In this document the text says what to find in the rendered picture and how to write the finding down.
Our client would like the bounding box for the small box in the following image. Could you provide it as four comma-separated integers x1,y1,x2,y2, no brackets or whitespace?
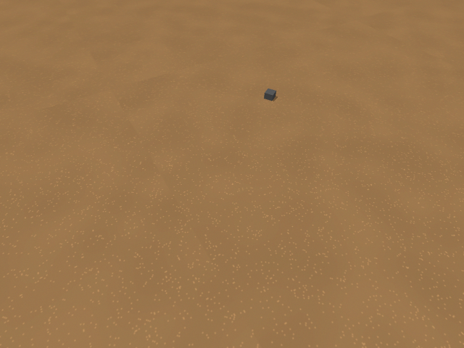
264,88,276,101

